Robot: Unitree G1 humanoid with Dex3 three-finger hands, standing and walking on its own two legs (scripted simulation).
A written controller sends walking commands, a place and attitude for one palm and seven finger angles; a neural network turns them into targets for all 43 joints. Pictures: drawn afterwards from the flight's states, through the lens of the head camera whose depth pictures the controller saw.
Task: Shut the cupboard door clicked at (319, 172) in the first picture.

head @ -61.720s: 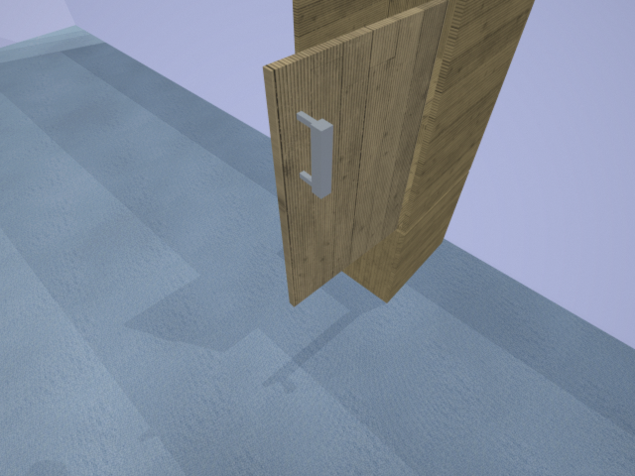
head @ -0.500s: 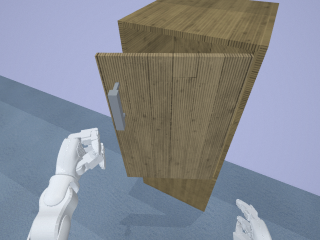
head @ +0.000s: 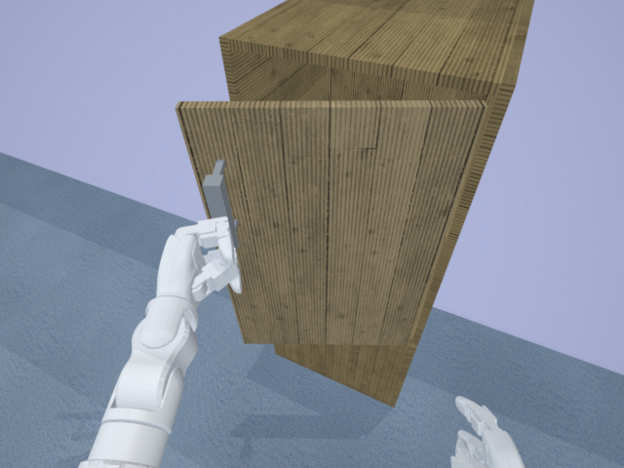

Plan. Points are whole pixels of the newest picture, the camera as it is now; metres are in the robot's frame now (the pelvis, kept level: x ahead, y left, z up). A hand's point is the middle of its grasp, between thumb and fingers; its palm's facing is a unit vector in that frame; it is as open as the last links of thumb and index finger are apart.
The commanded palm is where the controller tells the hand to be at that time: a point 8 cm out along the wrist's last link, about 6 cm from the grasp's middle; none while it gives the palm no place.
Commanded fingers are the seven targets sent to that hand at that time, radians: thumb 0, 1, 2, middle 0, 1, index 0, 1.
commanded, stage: bring the fist close to the handle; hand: left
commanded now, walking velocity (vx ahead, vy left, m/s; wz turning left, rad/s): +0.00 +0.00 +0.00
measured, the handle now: (224, 207) +0.43 +0.16 +0.12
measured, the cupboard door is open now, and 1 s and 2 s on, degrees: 24 20 6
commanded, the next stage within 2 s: push the door shut along its arc in 0.34 s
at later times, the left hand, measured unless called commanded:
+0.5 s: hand (237, 265) +0.33 +0.12 +0.12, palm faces +0.03 -1.00 -0.02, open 3.1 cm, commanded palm +0.31 +0.16 +0.12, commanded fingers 0.00 0.90 0.90 -1.30 -1.50 -1.30 -1.50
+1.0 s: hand (250, 230) +0.39 +0.11 +0.12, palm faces -0.08 -1.00 -0.04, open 3.1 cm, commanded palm +0.38 +0.15 +0.12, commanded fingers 0.00 0.90 0.90 -1.30 -1.50 -1.30 -1.50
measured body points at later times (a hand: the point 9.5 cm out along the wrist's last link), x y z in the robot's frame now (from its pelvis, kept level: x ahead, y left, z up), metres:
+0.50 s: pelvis +0.00 +0.00 +0.00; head -0.01 -0.01 +0.45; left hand +0.32 +0.17 +0.12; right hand +0.17 -0.23 -0.09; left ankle +0.01 +0.10 -0.73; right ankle -0.02 -0.09 -0.73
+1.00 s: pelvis +0.00 +0.00 +0.00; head +0.01 -0.01 +0.45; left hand +0.39 +0.16 +0.12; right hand +0.13 -0.25 -0.11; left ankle +0.01 +0.10 -0.73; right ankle -0.02 -0.09 -0.73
